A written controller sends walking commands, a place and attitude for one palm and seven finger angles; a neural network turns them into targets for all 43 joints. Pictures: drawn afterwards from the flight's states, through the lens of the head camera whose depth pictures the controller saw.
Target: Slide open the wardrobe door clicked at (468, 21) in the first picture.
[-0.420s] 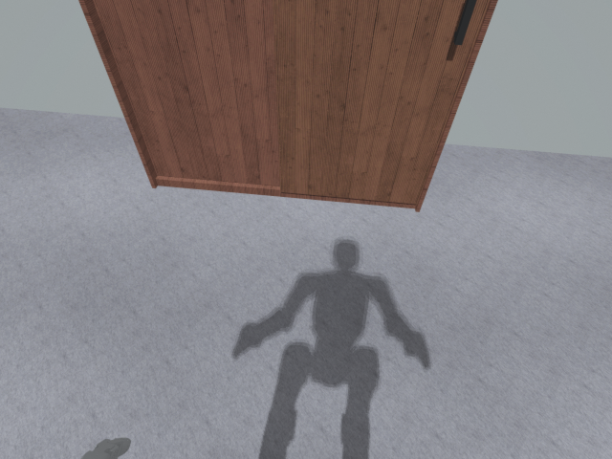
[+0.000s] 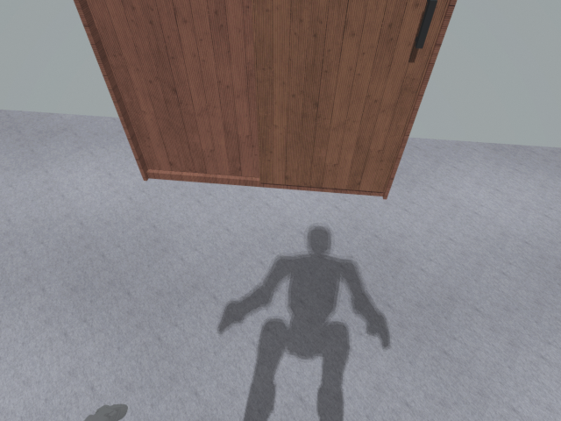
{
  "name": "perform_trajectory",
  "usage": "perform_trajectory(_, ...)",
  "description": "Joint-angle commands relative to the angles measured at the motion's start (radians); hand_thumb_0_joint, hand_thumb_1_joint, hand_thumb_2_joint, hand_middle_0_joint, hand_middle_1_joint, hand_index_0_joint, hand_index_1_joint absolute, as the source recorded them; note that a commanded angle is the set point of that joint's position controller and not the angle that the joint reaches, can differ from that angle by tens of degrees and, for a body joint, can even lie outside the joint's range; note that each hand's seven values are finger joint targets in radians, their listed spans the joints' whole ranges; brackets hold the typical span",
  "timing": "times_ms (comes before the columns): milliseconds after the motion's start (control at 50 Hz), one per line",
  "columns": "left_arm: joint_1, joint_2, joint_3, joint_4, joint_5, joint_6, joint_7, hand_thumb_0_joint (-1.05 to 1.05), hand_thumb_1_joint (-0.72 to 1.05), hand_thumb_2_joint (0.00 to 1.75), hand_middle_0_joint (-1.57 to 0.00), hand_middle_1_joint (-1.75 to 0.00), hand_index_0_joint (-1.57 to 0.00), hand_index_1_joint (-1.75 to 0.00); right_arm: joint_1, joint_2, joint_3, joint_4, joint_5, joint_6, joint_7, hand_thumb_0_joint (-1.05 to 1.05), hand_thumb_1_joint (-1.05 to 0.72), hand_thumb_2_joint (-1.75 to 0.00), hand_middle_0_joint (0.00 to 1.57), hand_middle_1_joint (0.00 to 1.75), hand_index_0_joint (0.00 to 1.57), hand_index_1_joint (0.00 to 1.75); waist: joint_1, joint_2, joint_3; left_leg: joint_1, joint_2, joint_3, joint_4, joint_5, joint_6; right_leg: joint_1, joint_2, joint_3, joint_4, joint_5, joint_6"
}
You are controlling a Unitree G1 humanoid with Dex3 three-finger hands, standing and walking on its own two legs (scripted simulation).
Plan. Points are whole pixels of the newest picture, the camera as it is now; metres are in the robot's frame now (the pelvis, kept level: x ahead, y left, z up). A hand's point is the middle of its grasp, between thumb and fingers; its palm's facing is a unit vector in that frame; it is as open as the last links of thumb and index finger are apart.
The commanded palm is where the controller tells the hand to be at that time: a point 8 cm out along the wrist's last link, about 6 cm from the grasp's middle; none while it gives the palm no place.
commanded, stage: stand and wait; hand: right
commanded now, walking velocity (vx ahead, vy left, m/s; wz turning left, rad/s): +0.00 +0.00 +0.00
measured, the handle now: (424, 22) +1.26 -0.40 +0.08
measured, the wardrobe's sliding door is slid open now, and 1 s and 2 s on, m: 0.00 0.00 0.00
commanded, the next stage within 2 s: look at it before walking up in 0.40 s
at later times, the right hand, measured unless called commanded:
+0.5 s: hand out of the picture +0.07 -0.24 -0.15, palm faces -0.02 +0.94 -0.34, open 7.4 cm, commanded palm none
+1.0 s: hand out of the picture +0.05 -0.25 -0.15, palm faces -0.03 +0.94 -0.34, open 7.4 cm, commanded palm none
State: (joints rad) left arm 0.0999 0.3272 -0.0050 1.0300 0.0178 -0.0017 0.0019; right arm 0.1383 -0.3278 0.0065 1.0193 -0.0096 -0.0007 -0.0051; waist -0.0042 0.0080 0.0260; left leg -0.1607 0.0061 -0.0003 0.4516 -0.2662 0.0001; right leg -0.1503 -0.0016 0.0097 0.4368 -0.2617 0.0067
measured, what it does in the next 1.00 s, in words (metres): stands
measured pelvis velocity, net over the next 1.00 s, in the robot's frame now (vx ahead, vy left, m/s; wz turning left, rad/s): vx -0.02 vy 0.00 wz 0.01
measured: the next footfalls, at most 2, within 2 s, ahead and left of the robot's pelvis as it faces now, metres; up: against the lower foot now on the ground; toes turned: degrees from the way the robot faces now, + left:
left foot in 1.98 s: +0.42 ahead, -0.01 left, +0.00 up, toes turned -11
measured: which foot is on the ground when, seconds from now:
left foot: down 0.00-1.00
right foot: down 0.00-1.00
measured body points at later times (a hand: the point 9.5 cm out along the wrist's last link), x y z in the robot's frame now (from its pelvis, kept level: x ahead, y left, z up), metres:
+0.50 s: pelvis -0.02 +0.00 +0.00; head -0.01 +0.01 +0.45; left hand +0.06 +0.30 -0.13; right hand +0.07 -0.29 -0.13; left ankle -0.01 +0.12 -0.74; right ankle -0.02 -0.12 -0.74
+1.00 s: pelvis -0.02 +0.00 +0.00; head -0.01 +0.00 +0.45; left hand +0.06 +0.30 -0.13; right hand +0.05 -0.29 -0.13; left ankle -0.01 +0.12 -0.74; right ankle -0.02 -0.13 -0.74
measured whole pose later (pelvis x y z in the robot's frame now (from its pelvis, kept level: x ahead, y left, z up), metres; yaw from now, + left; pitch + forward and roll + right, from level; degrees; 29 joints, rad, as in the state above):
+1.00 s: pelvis -0.02 +0.00 +0.00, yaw +0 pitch -2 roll +0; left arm 0.13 0.34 -0.01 1.10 0.01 -0.01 0.00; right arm 0.15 -0.34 0.01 1.08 -0.01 -0.01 0.00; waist 0.00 0.00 0.04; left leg -0.15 0.00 0.00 0.38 -0.20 0.00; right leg -0.14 -0.01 0.01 0.37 -0.20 0.01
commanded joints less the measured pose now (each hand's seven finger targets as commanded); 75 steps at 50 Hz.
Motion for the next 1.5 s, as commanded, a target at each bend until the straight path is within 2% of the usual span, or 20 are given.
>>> perform_trajectory(0, -0.053, 0.204, 0.046, -0.055, -0.006, -0.029, 0.016, 0.0, 0.9, 0.9, -0.2, -0.3, -0.2, -0.3, -0.045, -0.217, -0.045, -0.061, 0.001, -0.023, -0.01, 0.0, -0.9, -0.9, 0.2, 0.3, 0.2, 0.3, 0.003, -0.005, -0.069, 0.017, 0.116, -0.1, -0.078, 0.245, 0.04, 0.011, -0.103, 0.075, -0.06, 0.23, -0.038)
perform_trajectory(400, -0.023, 0.213, 0.039, 0.005, -0.009, -0.031, 0.012, 0.0, 0.9, 0.9, -0.2, -0.3, -0.2, -0.3, -0.042, -0.223, -0.04, -0.012, 0.001, -0.026, -0.007, 0.0, -0.9, -0.9, 0.2, 0.3, 0.2, 0.3, 0.002, 0.006, -0.058, 0.019, 0.116, -0.114, -0.124, 0.174, 0.037, 0.01, -0.11, 0.087, -0.104, 0.18, -0.034)
perform_trajectory(560, -0.018, 0.214, 0.039, 0.007, -0.009, -0.029, 0.009, 0.0, 0.9, 0.9, -0.2, -0.3, -0.2, -0.3, -0.047, -0.221, -0.04, -0.014, -0.002, -0.023, -0.006, 0.0, -0.9, -0.9, 0.2, 0.3, 0.2, 0.3, 0.003, 0.002, -0.03, -0.012, 0.108, -0.123, -0.147, 0.075, 0.033, -0.006, -0.107, 0.096, -0.122, 0.121, -0.034)
perform_trajectory(720, -0.019, 0.215, 0.039, 0.01, -0.009, -0.034, 0.011, 0.0, 0.9, 0.9, -0.2, -0.3, -0.2, -0.3, -0.036, -0.217, -0.039, -0.01, -0.001, -0.026, -0.006, 0.0, -0.9, -0.9, 0.2, 0.3, 0.2, 0.3, 0.003, -0.008, -0.069, 0.011, 0.111, -0.112, -0.133, 0.155, 0.032, 0.022, -0.114, 0.093, -0.116, 0.178, -0.033)
perform_trajectory(1100, -0.02, 0.217, 0.037, 0.016, -0.011, -0.032, 0.011, 0.0, 0.9, 0.9, -0.2, -0.3, -0.2, -0.3, -0.031, -0.219, -0.038, -0.001, -0.001, -0.027, -0.006, 0.0, -0.9, -0.9, 0.2, 0.3, 0.2, 0.3, 0.004, -0.003, -0.064, 0.02, 0.113, -0.112, -0.141, 0.179, 0.031, 0.03, -0.115, 0.094, -0.126, 0.189, -0.032)
perform_trajectory(1140, 0.033, 0.099, 0.009, 0.038, -0.003, -0.013, 0.004, 0.0, 0.9, 0.9, -0.2, -0.3, -0.2, -0.3, 0.037, -0.108, -0.016, 0.025, -0.001, -0.007, -0.011, 0.0, -0.9, -0.9, 0.2, 0.3, 0.2, 0.3, -0.001, -0.002, -0.064, 0.03, 0.114, -0.092, -0.133, 0.02, 0.01, -0.006, -0.097, 0.081, -0.098, 0.09, -0.02)
perform_trajectory(1160, 0.057, 0.086, 0.009, 0.038, 0.0, -0.003, 0.001, 0.0, 0.9, 0.9, -0.2, -0.3, -0.2, -0.3, 0.063, -0.107, -0.02, 0.026, -0.006, 0.002, -0.01, 0.0, -0.9, -0.9, 0.2, 0.3, 0.2, 0.3, -0.009, 0.023, -0.043, 0.029, 0.114, -0.102, -0.141, -0.124, 0.011, -0.063, -0.081, 0.078, -0.069, -0.019, -0.021)
perform_trajectory(1180, 0.061, 0.085, 0.011, 0.029, 0.004, 0.003, -0.001, 0.0, 0.9, 0.9, -0.2, -0.3, -0.2, -0.3, 0.084, -0.121, -0.028, 0.022, -0.008, 0.008, -0.006, 0.0, -0.9, -0.9, 0.2, 0.3, 0.2, 0.3, -0.017, 0.045, -0.003, 0.026, 0.133, -0.129, -0.165, -0.243, 0.022, -0.142, -0.057, 0.069, -0.037, -0.116, -0.023)
perform_trajectory(1200, 0.063, 0.078, 0.013, 0.014, 0.006, 0.008, -0.003, 0.0, 0.9, 0.9, -0.2, -0.3, -0.2, -0.3, 0.107, -0.142, -0.04, 0.016, -0.011, 0.011, -0.004, 0.0, -0.9, -0.9, 0.2, 0.3, 0.2, 0.3, -0.029, 0.103, 0.039, 0.031, 0.174, -0.179, -0.207, -0.35, 0.047, -0.232, -0.026, 0.041, 0.034, -0.189, -0.019)
perform_trajectory(1220, 0.064, 0.069, 0.019, -0.007, 0.006, 0.013, -0.003, 0.0, 0.9, 0.9, -0.2, -0.3, -0.2, -0.3, 0.141, -0.168, -0.053, 0.006, -0.014, 0.012, -0.005, 0.0, -0.9, -0.9, 0.2, 0.3, 0.2, 0.3, -0.041, 0.182, 0.056, 0.032, 0.252, -0.257, -0.272, -0.446, 0.085, -0.296, -0.007, -0.009, 0.154, -0.21, -0.013)
perform_trajectory(1240, 0.053, 0.072, 0.026, -0.028, 0.004, 0.012, -0.004, 0.0, 0.9, 0.9, -0.2, -0.3, -0.2, -0.3, 0.163, -0.176, -0.063, -0.005, -0.016, 0.006, -0.007, 0.0, -0.9, -0.9, 0.2, 0.3, 0.2, 0.3, -0.052, 0.215, 0.072, 0.035, 0.324, -0.322, -0.314, -0.449, 0.134, -0.346, -0.019, -0.023, 0.282, -0.225, -0.012)
perform_trajectory(1260, 0.047, 0.078, 0.036, -0.049, 0.002, 0.006, -0.009, 0.0, 0.9, 0.9, -0.2, -0.3, -0.2, -0.3, 0.18, -0.176, -0.069, -0.013, -0.016, -0.004, -0.009, 0.0, -0.9, -0.9, 0.2, 0.3, 0.2, 0.3, -0.05, 0.191, 0.073, 0.063, 0.368, -0.336, -0.315, -0.398, 0.171, -0.388, -0.048, -0.02, 0.369, -0.235, -0.017)
perform_trajectory(1300, 0.048, 0.053, 0.045, -0.069, -0.002, -0.003, -0.025, 0.0, 0.9, 0.9, -0.2, -0.3, -0.2, -0.3, 0.154, -0.166, -0.077, -0.034, -0.021, -0.026, -0.008, 0.0, -0.9, -0.9, 0.2, 0.3, 0.2, 0.3, -0.029, 0.115, 0.07, 0.068, 0.372, -0.224, -0.281, -0.239, 0.18, -0.392, -0.083, -0.027, 0.417, -0.212, -0.015)
perform_trajectory(1340, 0.079, 0.017, 0.044, -0.079, -0.005, -0.008, -0.034, 0.0, 0.9, 0.9, -0.2, -0.3, -0.2, -0.3, 0.145, -0.153, -0.081, -0.043, -0.023, -0.034, -0.006, 0.0, -0.9, -0.9, 0.2, 0.3, 0.2, 0.3, -0.007, 0.12, 0.065, 0.027, 0.353, -0.109, -0.228, -0.142, 0.151, -0.313, -0.089, -0.067, 0.316, -0.183, -0.011)
perform_trajectory(1380, 0.167, -0.01, 0.046, -0.062, -0.004, -0.012, -0.037, 0.0, 0.9, 0.9, -0.2, -0.3, -0.2, -0.3, 0.126, -0.138, -0.085, -0.047, -0.02, -0.032, -0.003, 0.0, -0.9, -0.9, 0.2, 0.3, 0.2, 0.3, 0.034, 0.103, 0.064, -0.091, 0.31, -0.006, -0.162, -0.158, 0.104, -0.132, -0.057, -0.132, 0.187, -0.09, -0.012)
perform_trajectory(1400, 0.257, -0.003, 0.053, -0.039, -0.002, -0.016, -0.033, 0.0, 0.9, 0.9, -0.2, -0.3, -0.2, -0.3, 0.126, -0.123, -0.086, -0.047, -0.016, -0.027, -0.001, 0.0, -0.9, -0.9, 0.2, 0.3, 0.2, 0.3, 0.067, 0.052, 0.033, -0.171, 0.271, 0.063, -0.061, -0.182, 0.072, 0.018, -0.032, -0.155, 0.106, -0.046, -0.013)
perform_trajectory(1420, 0.381, 0.051, 0.071, -0.005, 0.002, -0.022, -0.025, 0.0, 0.9, 0.9, -0.2, -0.3, -0.2, -0.3, 0.127, -0.072, -0.076, -0.06, -0.011, -0.021, 0.005, 0.0, -0.9, -0.9, 0.2, 0.3, 0.2, 0.3, 0.115, -0.132, 0.008, -0.281, 0.187, 0.144, 0.194, -0.199, 0.026, 0.139, -0.088, -0.015, -0.009, -0.18, -0.04)
perform_trajectory(1440, 0.491, 0.158, 0.101, 0.013, 0.015, -0.032, -0.014, 0.0, 0.9, 0.9, -0.2, -0.3, -0.2, -0.3, 0.111, 0.018, -0.061, -0.109, -0.003, -0.015, 0.016, 0.0, -0.9, -0.9, 0.2, 0.3, 0.2, 0.3, 0.142, -0.439, 0.027, -0.52, 0.034, 0.201, 0.567, -0.369, -0.044, 0.175, -0.357, 0.47, -0.238, -0.379, -0.143)
perform_trajectory(1460, 0.516, 0.161, 0.096, 0.017, 0.004, -0.033, -0.004, 0.0, 0.9, 0.9, -0.2, -0.3, -0.2, -0.3, 0.029, -0.002, -0.055, -0.153, -0.015, -0.021, 0.011, 0.0, -0.9, -0.9, 0.2, 0.3, 0.2, 0.3, 0.138, -0.288, 0.047, -0.599, 0.059, 0.047, 0.706, -0.342, -0.016, 0.122, -0.42, 0.632, -0.306, -0.454, -0.213)
perform_trajectory(1480, 0.452, 0.126, 0.089, 0.005, 0.002, -0.035, 0.005, 0.0, 0.9, 0.9, -0.2, -0.3, -0.2, -0.3, 0.016, 0.01, -0.064, -0.14, -0.019, -0.028, 0.013, 0.0, -0.9, -0.9, 0.2, 0.3, 0.2, 0.3, 0.106, -0.153, 0.054, -0.618, 0.088, 0.005, 0.789, -0.237, -0.004, 0.085, -0.397, 0.597, -0.298, -0.475, -0.218)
